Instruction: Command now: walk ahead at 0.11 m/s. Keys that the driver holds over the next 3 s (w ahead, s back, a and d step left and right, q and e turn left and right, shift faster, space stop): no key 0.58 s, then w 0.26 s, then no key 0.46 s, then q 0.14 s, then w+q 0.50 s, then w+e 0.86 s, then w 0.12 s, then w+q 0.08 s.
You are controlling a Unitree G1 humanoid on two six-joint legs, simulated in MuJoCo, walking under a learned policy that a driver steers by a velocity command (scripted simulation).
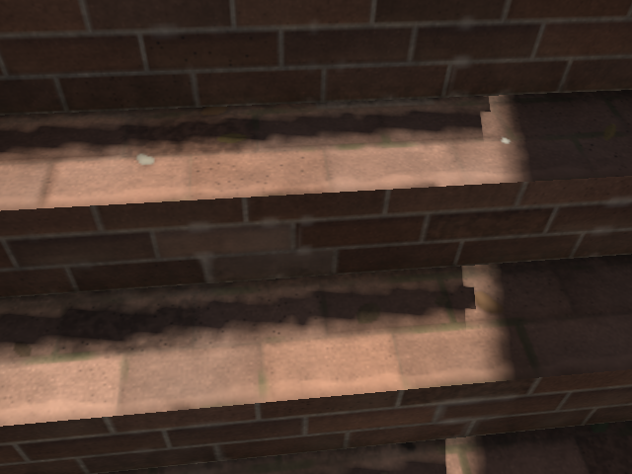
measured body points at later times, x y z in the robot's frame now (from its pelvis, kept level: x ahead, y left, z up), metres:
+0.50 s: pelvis -0.01 -0.01 +0.00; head -0.01 -0.01 +0.45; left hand +0.00 +0.23 -0.15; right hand +0.04 -0.27 -0.14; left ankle +0.00 +0.07 -0.74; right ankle -0.01 -0.13 -0.74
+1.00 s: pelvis +0.02 -0.02 +0.01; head +0.02 -0.02 +0.46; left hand +0.05 +0.21 -0.15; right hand +0.09 -0.26 -0.14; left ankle +0.00 +0.07 -0.74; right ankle -0.01 -0.13 -0.74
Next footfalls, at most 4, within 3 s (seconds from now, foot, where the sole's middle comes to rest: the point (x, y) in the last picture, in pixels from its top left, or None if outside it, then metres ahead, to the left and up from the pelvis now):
2.10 right None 0.08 -0.08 -0.78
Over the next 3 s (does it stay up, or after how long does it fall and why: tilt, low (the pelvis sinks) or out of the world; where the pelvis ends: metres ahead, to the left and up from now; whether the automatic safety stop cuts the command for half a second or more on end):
stays up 0.02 0.00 0.00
